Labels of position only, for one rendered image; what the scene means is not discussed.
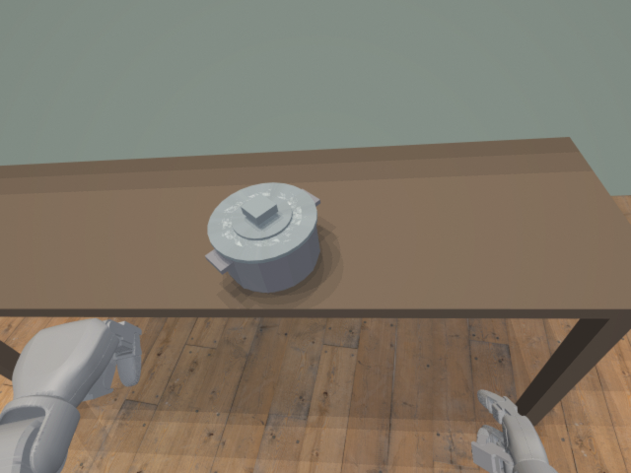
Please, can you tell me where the left robot hand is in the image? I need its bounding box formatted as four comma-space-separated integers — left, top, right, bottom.
12, 318, 142, 408

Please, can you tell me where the robot left forearm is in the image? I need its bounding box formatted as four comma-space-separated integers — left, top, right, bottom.
0, 395, 80, 473

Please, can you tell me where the knob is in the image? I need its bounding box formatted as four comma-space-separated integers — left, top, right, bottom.
241, 193, 278, 225

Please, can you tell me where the lid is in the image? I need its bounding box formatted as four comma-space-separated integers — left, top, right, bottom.
207, 182, 317, 264

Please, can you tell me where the table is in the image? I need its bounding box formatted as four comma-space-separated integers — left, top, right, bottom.
0, 137, 631, 427

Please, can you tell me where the right robot hand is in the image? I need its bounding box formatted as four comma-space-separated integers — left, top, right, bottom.
471, 389, 549, 473

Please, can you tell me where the pot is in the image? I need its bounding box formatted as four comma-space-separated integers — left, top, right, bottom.
205, 189, 320, 293

